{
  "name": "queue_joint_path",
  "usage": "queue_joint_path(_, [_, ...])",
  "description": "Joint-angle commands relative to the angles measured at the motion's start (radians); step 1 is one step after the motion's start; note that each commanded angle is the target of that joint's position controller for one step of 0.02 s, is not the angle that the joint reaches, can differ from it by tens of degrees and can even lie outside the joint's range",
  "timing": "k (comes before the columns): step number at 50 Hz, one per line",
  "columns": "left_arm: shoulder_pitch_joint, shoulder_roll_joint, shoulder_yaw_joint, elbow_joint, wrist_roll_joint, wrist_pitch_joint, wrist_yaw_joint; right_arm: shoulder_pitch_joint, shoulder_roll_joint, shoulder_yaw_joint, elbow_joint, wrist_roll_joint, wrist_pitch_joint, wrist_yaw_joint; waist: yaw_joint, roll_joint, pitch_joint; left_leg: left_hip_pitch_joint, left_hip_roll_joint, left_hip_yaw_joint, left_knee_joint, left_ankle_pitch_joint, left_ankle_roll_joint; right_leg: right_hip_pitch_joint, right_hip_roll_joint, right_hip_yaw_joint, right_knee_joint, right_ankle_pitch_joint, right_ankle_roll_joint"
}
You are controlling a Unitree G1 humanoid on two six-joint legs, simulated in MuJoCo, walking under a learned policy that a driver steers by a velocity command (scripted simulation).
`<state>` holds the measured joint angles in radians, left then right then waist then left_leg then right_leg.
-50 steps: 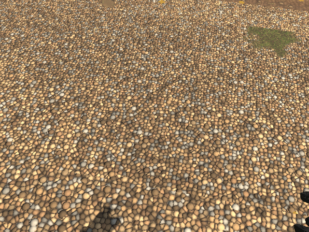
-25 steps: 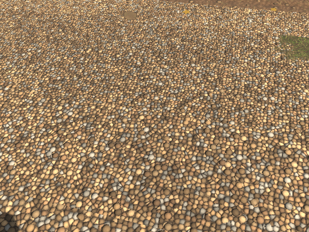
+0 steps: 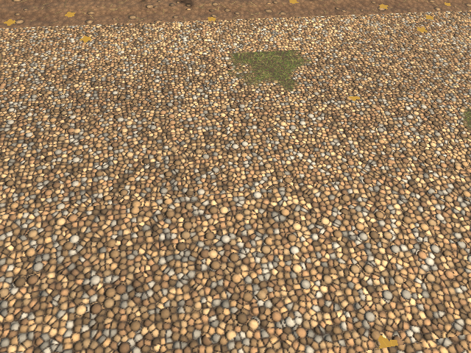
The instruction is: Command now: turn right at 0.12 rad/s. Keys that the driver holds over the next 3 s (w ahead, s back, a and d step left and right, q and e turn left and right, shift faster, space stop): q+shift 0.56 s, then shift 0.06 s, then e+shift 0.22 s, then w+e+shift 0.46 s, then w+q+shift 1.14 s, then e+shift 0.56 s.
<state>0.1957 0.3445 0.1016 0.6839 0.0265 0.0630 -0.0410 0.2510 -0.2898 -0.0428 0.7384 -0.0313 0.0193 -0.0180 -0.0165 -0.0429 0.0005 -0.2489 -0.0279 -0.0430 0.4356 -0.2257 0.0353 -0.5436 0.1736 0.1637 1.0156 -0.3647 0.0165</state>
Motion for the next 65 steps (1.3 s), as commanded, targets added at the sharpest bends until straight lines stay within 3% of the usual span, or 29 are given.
queue_joint_path(1, [0.018,-0.007,-0.028,-0.036,-0.009,0.001,-0.001,-0.068,-0.049,0.002,-0.054,0.007,-0.028,0.019,0.037,0.182,-0.039,0.035,0.164,-0.17,-0.1,0.338,0.142,0.076,-0.046,-0.009,-0.126,-0.022,0.014])
queue_joint_path(2, [-0.009,-0.028,-0.043,-0.041,-0.006,0.004,0.003,-0.063,-0.063,-0.001,-0.038,0.014,-0.025,0.023,0.036,0.221,-0.034,0.042,0.135,-0.161,-0.087,0.354,0.128,0.14,-0.082,-0.088,-0.268,-0.035,0.02])
queue_joint_path(4, [-0.079,-0.003,-0.044,-0.061,-0.017,0.003,0.028,0.021,-0.168,-0.041,-0.015,0.017,-0.009,0.031,-0.017,0.285,-0.012,0.087,0.132,-0.236,-0.043,0.47,0.135,0.175,-0.052,-0.173,-0.396,-0.076,0.017])
queue_joint_path(7, [0.003,0.032,-0.04,-0.042,-0.02,-0.022,0.062,0.032,-0.199,-0.063,-0.015,0.035,0.003,0.037,0.024,0.257,-0.058,0.111,0.138,-0.314,0.046,0.619,0.096,0.307,-0.078,-0.135,-0.63,0.124,-0.013])
queue_joint_path(8, [0.035,0.066,-0.034,-0.034,-0.013,-0.037,0.071,0.028,-0.178,-0.063,-0.025,0.039,-0.001,0.037,0.029,0.218,-0.096,0.032,0.116,-0.312,0.071,0.473,0.061,0.44,-0.148,-0.094,-0.67,0.181,-0.029])
queue_joint_path(9, [0.064,0.112,-0.027,-0.038,0.0,-0.046,0.082,0.04,-0.119,-0.052,-0.041,0.045,-0.005,0.037,0.031,0.085,-0.135,-0.108,0.062,-0.25,0.178,0.182,0.025,0.589,-0.321,0.024,-0.679,0.261,-0.069])
queue_joint_path(10, [0.017,0.184,-0.007,-0.034,-0.002,-0.035,0.085,0.042,-0.057,-0.035,-0.079,0.054,-0.009,0.04,0.006,-0.212,-0.099,-0.288,-0.066,-0.054,0.286,-0.175,-0.006,0.604,-0.502,0.173,-0.648,0.584,-0.172])
queue_joint_path(11, [0.024,0.105,-0.02,-0.039,-0.011,-0.034,0.082,0.024,-0.131,-0.057,-0.057,0.028,0.006,0.036,0.049,-0.158,-0.086,-0.332,-0.037,0.002,0.495,-0.374,-0.013,0.596,-0.548,0.154,-0.616,0.776,-0.252])
queue_joint_path(13, [-0.014,0.023,-0.046,-0.047,-0.009,-0.034,0.078,0.027,-0.131,-0.072,-0.046,0.023,0.03,0.039,0.02,-0.068,-0.029,-0.36,0.004,0.012,0.673,-0.333,-0.036,0.527,-0.495,0.031,-0.625,0.825,-0.256])
queue_joint_path(14, [-0.04,0.015,-0.048,-0.044,-0.005,-0.033,0.081,0.026,-0.113,-0.068,-0.052,0.021,0.041,0.048,0.006,-0.095,-0.006,-0.362,0.016,0.025,0.66,-0.283,-0.045,0.503,-0.455,-0.036,-0.629,0.804,-0.227])
queue_joint_path(19, [-0.045,0.047,-0.03,-0.03,-0.003,-0.035,0.074,-0.042,-0.062,-0.04,-0.108,0.028,0.058,0.082,0.026,-0.135,-0.003,-0.237,0.038,0.09,0.457,-0.15,-0.047,0.425,-0.425,-0.181,-0.609,0.654,-0.17])
queue_joint_path(24, [-0.019,0.093,-0.006,-0.03,-0.024,-0.048,0.046,-0.036,-0.072,-0.047,-0.139,0.024,0.059,0.072,0.009,-0.102,-0.039,-0.043,-0.009,0.162,0.225,-0.129,0.024,0.368,-0.476,-0.232,-0.435,0.557,-0.104])
queue_joint_path(25, [-0.013,0.092,-0.003,-0.027,-0.03,-0.051,0.039,0.032,-0.082,-0.054,-0.118,0.014,0.051,0.061,-0.033,-0.026,-0.072,0.079,-0.022,0.119,0.108,-0.029,0.046,0.302,-0.442,-0.286,-0.28,0.489,-0.062])
queue_joint_path(26, [0.02,0.062,-0.009,-0.052,-0.034,-0.051,0.03,0.086,-0.211,-0.084,-0.123,-0.001,0.034,0.044,-0.049,0.227,-0.105,0.222,0.188,-0.258,-0.061,0.183,0.12,0.099,-0.329,-0.362,0.035,0.119,0.013])
queue_joint_path(27, [-0.074,0.011,-0.03,-0.14,-0.011,-0.032,0.029,0.141,-0.338,-0.113,-0.133,0.033,0.03,0.054,-0.075,0.348,-0.155,0.288,0.4,-0.655,-0.104,0.514,0.302,-0.156,-0.145,-0.237,0.197,-0.36,0.049])
queue_joint_path(28, [-0.11,0.041,-0.03,-0.13,0.008,-0.02,0.04,0.173,-0.299,-0.109,-0.123,0.046,0.03,0.057,-0.1,0.186,-0.154,0.314,0.379,-0.587,-0.093,0.397,0.331,-0.199,-0.196,-0.113,0.267,-0.316,0.038])
queue_joint_path(30, [-0.096,0.045,-0.027,-0.096,-0.013,-0.022,0.051,0.041,-0.189,-0.071,-0.127,0.027,0.042,0.034,-0.03,0.112,-0.014,0.166,0.276,-0.385,-0.104,0.277,0.261,-0.182,-0.238,-0.113,0.231,-0.12,0.021])
queue_joint_path(32, [-0.005,0.061,-0.023,-0.039,-0.001,-0.016,0.05,-0.054,-0.138,-0.048,-0.135,0.029,0.041,0.021,0.026,0.137,-0.028,0.08,0.183,-0.238,-0.105,0.404,0.198,-0.044,-0.231,-0.144,0.174,-0.002,0.028])
queue_joint_path(34, [0.054,0.048,-0.027,0.005,-0.01,-0.003,0.038,-0.053,-0.101,-0.029,-0.121,0.027,0.022,0.024,0.038,0.116,-0.075,0.074,0.176,-0.163,-0.107,0.514,0.182,0.041,-0.217,-0.162,0.16,0.033,0.026])
queue_joint_path(37, [0.058,0.0,-0.045,0.043,-0.022,0.009,0.022,-0.049,-0.04,0.006,-0.085,0.013,0.001,0.019,0.029,0.112,-0.05,0.055,0.171,-0.093,-0.17,0.331,0.141,0.13,-0.221,-0.137,-0.041,0.084,0.02])
queue_joint_path(39, [0.02,0.014,-0.042,0.046,-0.022,0.011,0.018,-0.044,-0.068,0.006,-0.066,-0.002,-0.003,0.01,-0.002,0.148,0.005,0.03,0.187,-0.078,-0.197,0.172,0.127,0.153,-0.192,-0.107,-0.134,0.091,0.01])
queue_joint_path(42, [-0.006,0.059,-0.024,0.029,-0.02,0.007,0.011,-0.011,-0.128,-0.013,-0.048,0.002,0.011,0.002,-0.018,0.141,0.043,0.093,0.254,-0.101,-0.167,0.202,0.163,0.074,-0.178,-0.129,-0.127,0.016,-0.01])
queue_joint_path(45, [-0.059,0.083,-0.015,0.004,-0.007,0.005,-0.005,0.082,-0.156,-0.033,-0.027,-0.007,0.005,0.008,-0.067,0.145,0.068,0.233,0.353,-0.271,-0.299,-0.412,0.202,-0.136,-0.206,-0.116,-0.089,-0.013,-0.037])
queue_joint_path(47, [-0.073,0.071,-0.012,0.003,-0.009,-0.002,-0.018,0.079,-0.145,-0.037,-0.018,-0.007,-0.014,0.002,-0.053,0.118,0.111,0.301,0.374,-0.294,-0.332,-0.493,0.193,-0.252,-0.212,-0.088,-0.072,0.011,-0.048])
queue_joint_path(53, [-0.146,0.012,-0.022,-0.026,-0.009,-0.019,-0.037,0.111,-0.123,-0.044,0.021,0.009,-0.07,-0.006,-0.058,0.085,0.077,0.367,0.36,-0.083,-0.313,-0.27,0.13,-0.303,-0.255,-0.129,-0.084,0.125,-0.052])
queue_joint_path(60, [-0.298,0.021,-0.037,-0.106,-0.004,-0.036,-0.076,0.173,-0.163,-0.05,0.079,-0.007,-0.1,-0.004,-0.071,0.124,0.141,0.307,0.352,0.157,-0.312,-0.128,0.074,-0.223,-0.278,-0.211,-0.203,0.174,-0.11])
queue_joint_path(63, [-0.168,0.039,-0.034,-0.071,-0.006,-0.033,-0.06,0.148,-0.191,-0.051,0.099,-0.013,-0.1,-0.006,0.019,0.151,0.077,0.182,0.294,0.337,-0.114,0.451,0.036,0.114,-0.175,-0.331,-0.178,0.054,-0.163])
queue_joint_path(64, [-0.062,0.047,-0.027,-0.045,-0.014,-0.031,-0.046,0.154,-0.218,-0.055,0.104,-0.011,-0.093,-0.006,0.077,0.161,0.019,0.171,0.302,0.363,0.055,0.756,0.035,0.246,-0.112,-0.363,-0.164,-0.045,-0.195])
queue_joint_path(65, [0.133,0.072,-0.008,0.006,-0.015,-0.035,-0.031,0.131,-0.244,-0.058,0.099,-0.008,-0.083,0.0,0.183,0.142,-0.067,0.049,0.318,0.369,0.34,0.908,0.022,0.504,-0.072,-0.328,-0.194,-0.061,-0.242])
